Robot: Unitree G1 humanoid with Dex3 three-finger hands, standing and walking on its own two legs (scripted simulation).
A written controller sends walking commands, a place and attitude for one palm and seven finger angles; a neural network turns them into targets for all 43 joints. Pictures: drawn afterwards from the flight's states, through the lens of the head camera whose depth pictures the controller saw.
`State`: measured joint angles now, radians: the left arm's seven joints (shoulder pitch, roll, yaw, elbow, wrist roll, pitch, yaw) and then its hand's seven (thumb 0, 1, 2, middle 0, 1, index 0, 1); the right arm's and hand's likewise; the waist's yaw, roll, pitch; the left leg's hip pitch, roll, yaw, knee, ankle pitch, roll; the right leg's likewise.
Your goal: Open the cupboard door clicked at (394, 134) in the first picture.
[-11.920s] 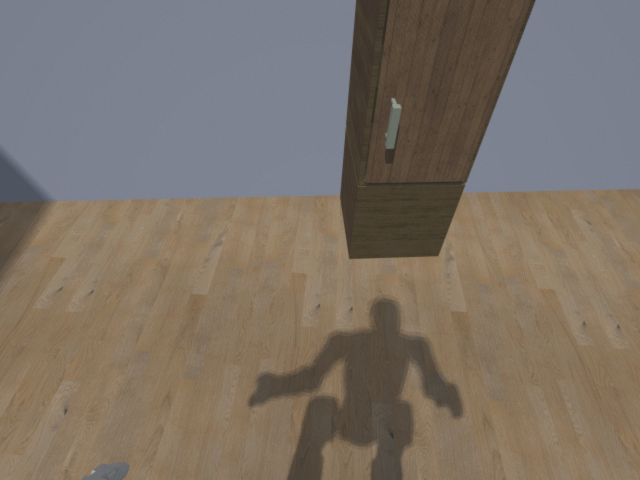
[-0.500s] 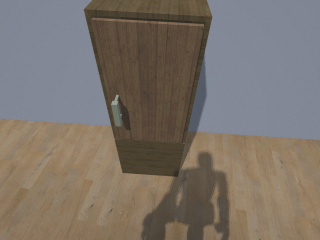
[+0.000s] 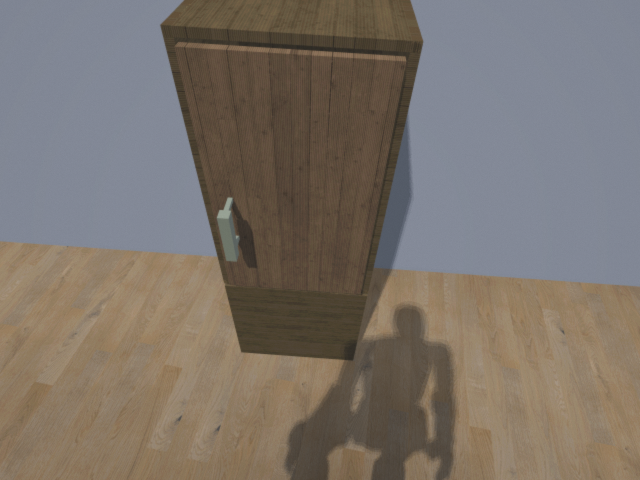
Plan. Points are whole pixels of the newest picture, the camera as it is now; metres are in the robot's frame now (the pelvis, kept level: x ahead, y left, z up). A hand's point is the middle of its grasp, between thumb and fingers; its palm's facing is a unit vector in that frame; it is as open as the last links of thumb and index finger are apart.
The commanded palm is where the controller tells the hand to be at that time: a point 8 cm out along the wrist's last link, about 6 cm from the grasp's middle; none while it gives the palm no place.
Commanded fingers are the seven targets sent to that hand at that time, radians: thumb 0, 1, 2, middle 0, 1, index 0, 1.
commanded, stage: shuffle to correct the standing spot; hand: left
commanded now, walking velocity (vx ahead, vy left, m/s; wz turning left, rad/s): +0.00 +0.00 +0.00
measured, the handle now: (230, 229) +0.60 +0.22 -0.11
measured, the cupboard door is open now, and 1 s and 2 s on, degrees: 0 0 0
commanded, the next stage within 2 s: come to a stop and stand still in 0.16 s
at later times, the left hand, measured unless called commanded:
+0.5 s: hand out of the picture +0.03 +0.20 -0.18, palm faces +0.06 -0.99 -0.14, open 7.4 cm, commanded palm none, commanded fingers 0.00 0.90 0.90 -0.20 -0.30 -0.20 -0.30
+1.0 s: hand out of the picture +0.10 +0.17 -0.17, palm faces +0.05 -0.98 -0.21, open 7.1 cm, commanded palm none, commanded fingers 0.00 0.90 0.90 -0.20 -0.30 -0.20 -0.30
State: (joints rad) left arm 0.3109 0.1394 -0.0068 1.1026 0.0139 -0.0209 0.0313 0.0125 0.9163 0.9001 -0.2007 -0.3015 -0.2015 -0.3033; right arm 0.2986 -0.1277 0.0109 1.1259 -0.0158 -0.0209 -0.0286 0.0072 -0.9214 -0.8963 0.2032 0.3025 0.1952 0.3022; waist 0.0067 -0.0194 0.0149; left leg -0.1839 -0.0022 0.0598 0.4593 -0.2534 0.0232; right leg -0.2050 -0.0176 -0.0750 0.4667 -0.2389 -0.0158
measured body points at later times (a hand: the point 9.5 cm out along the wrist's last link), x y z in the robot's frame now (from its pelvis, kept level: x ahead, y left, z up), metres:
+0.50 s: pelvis +0.05 +0.04 +0.00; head +0.08 +0.06 +0.45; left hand +0.03 +0.25 -0.17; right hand +0.04 -0.17 -0.15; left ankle +0.02 +0.10 -0.74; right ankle +0.04 -0.10 -0.72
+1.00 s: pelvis +0.05 -0.01 +0.00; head +0.05 -0.01 +0.45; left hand +0.10 +0.22 -0.15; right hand +0.06 -0.23 -0.16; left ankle +0.02 +0.10 -0.74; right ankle +0.08 -0.10 -0.74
